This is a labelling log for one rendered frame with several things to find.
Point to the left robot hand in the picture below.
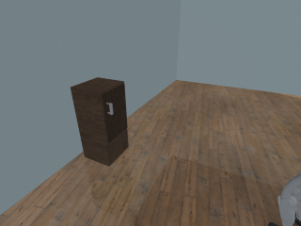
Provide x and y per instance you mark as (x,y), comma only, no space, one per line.
(296,191)

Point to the cupboard door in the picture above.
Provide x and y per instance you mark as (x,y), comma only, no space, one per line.
(115,124)

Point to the robot left thigh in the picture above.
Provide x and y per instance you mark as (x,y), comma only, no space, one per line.
(289,188)

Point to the left robot shin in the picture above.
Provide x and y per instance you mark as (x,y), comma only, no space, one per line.
(286,211)

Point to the handle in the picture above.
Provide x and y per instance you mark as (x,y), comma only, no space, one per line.
(110,108)

